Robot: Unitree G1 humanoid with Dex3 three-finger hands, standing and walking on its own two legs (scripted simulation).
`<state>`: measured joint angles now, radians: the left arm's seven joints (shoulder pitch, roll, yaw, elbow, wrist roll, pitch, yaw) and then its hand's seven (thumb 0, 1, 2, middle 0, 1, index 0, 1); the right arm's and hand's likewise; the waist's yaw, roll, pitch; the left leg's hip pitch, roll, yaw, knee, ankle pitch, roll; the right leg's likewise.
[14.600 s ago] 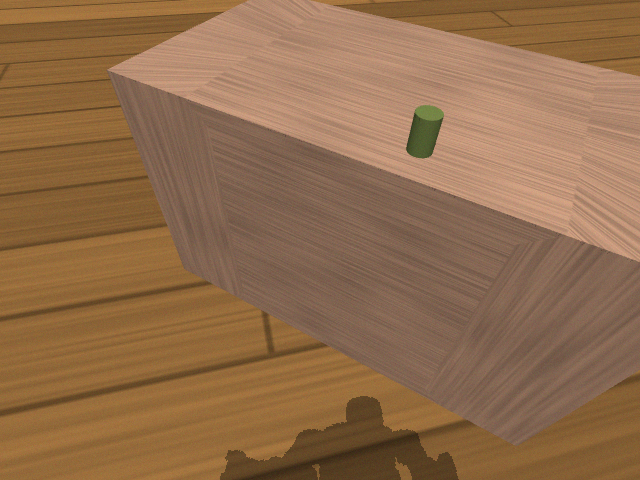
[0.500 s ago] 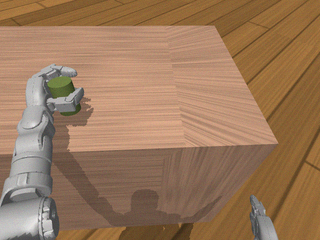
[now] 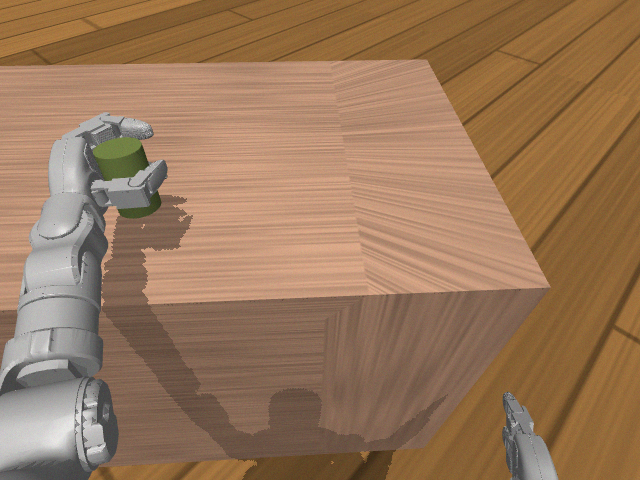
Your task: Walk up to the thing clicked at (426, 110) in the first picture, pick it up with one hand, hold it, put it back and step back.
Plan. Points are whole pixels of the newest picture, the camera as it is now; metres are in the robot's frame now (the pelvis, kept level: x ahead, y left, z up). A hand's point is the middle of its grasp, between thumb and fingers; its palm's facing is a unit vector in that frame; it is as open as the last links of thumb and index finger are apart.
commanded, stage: lift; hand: left
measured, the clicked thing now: (129, 178) +0.44 +0.21 +0.17
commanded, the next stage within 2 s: hold in 1.24 s
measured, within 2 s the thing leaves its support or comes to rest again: neither
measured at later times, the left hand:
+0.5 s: hand (106, 135) +0.39 +0.19 +0.26, palm faces +0.15 -0.99 +0.00, open 7.4 cm
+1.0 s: hand (84, 114) +0.35 +0.18 +0.31, palm faces +0.12 -0.99 +0.01, open 7.4 cm
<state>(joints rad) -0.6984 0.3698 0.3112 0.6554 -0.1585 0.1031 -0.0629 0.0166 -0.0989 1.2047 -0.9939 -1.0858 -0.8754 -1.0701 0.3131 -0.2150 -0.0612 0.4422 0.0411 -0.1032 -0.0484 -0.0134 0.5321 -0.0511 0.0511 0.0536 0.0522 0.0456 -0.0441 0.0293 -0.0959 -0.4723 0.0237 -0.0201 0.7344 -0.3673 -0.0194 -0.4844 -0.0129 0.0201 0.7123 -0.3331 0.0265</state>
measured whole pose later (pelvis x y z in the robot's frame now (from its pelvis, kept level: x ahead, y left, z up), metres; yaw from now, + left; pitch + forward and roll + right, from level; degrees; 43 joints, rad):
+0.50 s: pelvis +0.00 +0.00 +0.01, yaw +1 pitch +1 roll +0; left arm -0.61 0.33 0.31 0.27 -0.19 0.40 -0.06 0.01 -0.08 1.19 -0.97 -1.10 -0.85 -1.09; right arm 0.32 -0.21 -0.08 0.45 0.05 -0.15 -0.05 -0.01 0.55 -0.05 0.05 0.05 0.05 0.05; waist -0.01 0.06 -0.09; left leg -0.34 0.02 -0.03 0.64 -0.33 -0.02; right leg -0.34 -0.02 0.01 0.62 -0.30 0.03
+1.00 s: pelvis -0.01 +0.00 +0.01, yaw +1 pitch -1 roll +0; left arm -0.64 0.32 0.32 0.04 -0.23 0.71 -0.05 0.01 -0.07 1.17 -0.96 -1.11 -0.84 -1.11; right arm 0.29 -0.22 -0.10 0.57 0.06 -0.19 -0.02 -0.01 0.55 -0.05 0.05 0.05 0.05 0.05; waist 0.02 0.07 -0.10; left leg -0.28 0.01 -0.03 0.60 -0.30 -0.02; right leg -0.29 -0.03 0.00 0.59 -0.28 0.03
